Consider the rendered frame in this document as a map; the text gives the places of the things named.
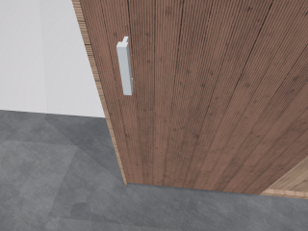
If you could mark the handle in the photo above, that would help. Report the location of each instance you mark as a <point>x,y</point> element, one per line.
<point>123,56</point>

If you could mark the wardrobe door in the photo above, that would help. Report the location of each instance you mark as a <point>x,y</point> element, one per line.
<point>220,89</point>
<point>295,179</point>

